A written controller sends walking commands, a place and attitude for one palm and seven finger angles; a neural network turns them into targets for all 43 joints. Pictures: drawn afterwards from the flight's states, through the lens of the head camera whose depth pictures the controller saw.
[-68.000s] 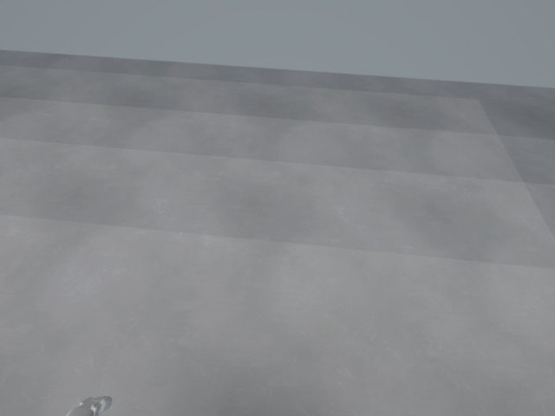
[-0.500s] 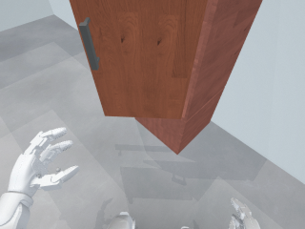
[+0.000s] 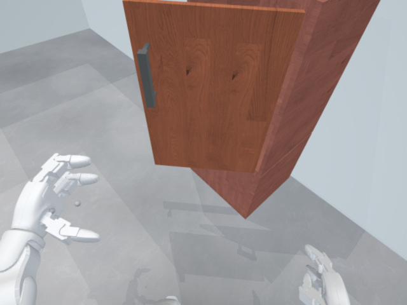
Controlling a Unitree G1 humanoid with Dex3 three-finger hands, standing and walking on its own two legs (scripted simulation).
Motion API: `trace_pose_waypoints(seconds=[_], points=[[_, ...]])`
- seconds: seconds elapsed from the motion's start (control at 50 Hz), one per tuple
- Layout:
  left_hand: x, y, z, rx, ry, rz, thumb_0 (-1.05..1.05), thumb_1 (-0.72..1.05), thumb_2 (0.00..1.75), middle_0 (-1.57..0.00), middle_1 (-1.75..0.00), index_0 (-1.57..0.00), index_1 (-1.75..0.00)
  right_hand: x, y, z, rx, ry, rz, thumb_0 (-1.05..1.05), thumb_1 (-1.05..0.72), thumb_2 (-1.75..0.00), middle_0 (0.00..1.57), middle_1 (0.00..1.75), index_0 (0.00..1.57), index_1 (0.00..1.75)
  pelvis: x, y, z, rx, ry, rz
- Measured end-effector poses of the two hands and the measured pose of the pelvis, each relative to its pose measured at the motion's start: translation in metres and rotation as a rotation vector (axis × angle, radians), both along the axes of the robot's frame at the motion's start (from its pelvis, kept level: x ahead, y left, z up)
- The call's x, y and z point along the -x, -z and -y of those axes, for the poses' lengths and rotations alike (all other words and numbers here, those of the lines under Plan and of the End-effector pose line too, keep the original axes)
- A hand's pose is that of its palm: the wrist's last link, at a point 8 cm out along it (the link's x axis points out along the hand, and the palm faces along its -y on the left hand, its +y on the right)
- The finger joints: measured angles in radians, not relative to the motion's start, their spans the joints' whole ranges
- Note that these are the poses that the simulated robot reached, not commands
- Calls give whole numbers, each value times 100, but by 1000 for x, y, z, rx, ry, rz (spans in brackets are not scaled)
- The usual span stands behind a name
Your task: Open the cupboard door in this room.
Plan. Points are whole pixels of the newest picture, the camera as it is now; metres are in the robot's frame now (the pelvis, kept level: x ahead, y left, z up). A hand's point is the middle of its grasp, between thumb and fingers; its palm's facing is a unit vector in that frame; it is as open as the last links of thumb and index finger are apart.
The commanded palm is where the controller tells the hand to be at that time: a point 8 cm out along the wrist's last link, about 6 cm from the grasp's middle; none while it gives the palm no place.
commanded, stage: raise the hand with hooked fingers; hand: left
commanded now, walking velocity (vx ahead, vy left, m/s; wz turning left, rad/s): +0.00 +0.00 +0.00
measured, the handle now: (149, 76) +0.63 +0.21 +0.11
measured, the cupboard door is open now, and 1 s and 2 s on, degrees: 42 42 42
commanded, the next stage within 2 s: move the hooked fingers beside the handle in 0.84 s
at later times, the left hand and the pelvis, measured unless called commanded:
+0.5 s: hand (66, 176) +0.29 +0.27 +0.13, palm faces +0.01 -1.00 -0.03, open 14.0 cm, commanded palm +0.26 +0.31 +0.13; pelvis +0.00 -0.01 +0.01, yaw +0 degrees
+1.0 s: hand (76, 177) +0.29 +0.25 +0.13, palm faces +0.03 -1.00 -0.02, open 14.0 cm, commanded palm +0.27 +0.30 +0.13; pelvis +0.00 -0.02 +0.01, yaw +0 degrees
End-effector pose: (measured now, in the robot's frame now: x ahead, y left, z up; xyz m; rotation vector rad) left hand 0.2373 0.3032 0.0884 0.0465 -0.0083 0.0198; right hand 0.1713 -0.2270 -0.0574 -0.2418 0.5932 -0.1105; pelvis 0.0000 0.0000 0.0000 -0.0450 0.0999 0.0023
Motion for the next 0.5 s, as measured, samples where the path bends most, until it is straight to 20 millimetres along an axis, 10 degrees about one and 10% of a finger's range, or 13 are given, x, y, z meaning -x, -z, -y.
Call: trace_pose_waypoints(seconds=[0.5], points=[[-28, -41, -16, 16, 9, -5, -1, -50, 30, -30, -120, -30, -119, 37, -1, 29, 20, 60, -85, 1, -90, -90, 20, 30, 20, 30, 5, -15, 10, -12, 2, 50]])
